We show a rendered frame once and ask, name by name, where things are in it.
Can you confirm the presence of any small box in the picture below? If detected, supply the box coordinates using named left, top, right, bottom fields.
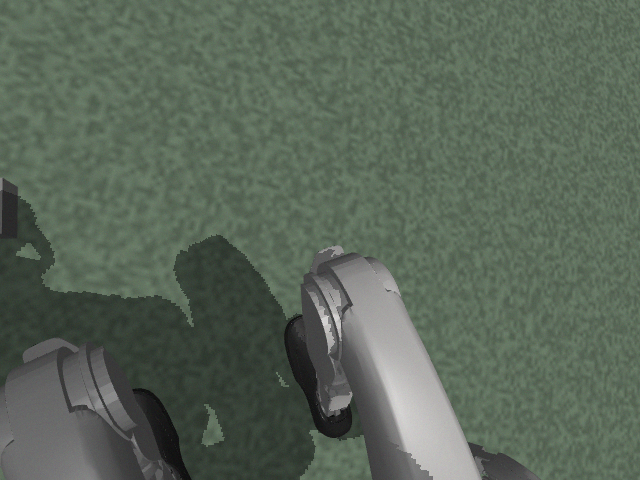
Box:
left=0, top=178, right=18, bottom=239

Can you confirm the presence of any right robot foot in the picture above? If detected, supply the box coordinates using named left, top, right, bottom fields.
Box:
left=284, top=315, right=352, bottom=438

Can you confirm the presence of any left robot foot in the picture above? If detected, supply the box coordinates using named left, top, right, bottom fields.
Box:
left=132, top=388, right=192, bottom=480

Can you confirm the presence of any right robot hand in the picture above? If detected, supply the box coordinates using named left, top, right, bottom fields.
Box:
left=468, top=442, right=541, bottom=480

